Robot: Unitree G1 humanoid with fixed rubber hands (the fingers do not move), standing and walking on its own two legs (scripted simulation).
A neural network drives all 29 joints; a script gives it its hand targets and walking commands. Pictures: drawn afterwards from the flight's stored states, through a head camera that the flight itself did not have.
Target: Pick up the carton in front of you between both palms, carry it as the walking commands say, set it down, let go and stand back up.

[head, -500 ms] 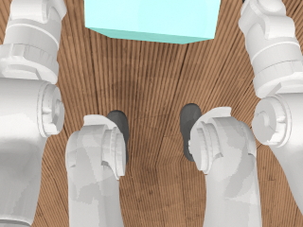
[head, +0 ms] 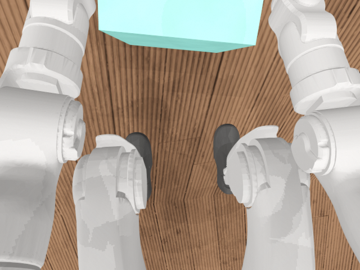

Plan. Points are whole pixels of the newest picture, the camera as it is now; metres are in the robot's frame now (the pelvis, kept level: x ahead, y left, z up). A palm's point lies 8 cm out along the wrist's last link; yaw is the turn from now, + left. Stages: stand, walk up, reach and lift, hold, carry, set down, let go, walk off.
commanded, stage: reach and lift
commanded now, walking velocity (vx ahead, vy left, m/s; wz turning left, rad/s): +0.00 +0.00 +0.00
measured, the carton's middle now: out of the picture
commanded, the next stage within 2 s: none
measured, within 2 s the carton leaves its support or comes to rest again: leaves its support in 0.30 s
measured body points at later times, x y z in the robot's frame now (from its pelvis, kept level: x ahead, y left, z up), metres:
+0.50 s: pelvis +0.01 +0.00 +0.01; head +0.35 +0.03 +0.30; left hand +0.57 +0.15 -0.12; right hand +0.55 -0.15 -0.11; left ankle +0.11 +0.13 -0.34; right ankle +0.12 -0.14 -0.34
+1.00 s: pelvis +0.00 +0.00 +0.12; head +0.27 +0.01 +0.48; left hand +0.52 +0.15 +0.06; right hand +0.51 -0.15 +0.06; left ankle +0.11 +0.13 -0.34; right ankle +0.12 -0.14 -0.34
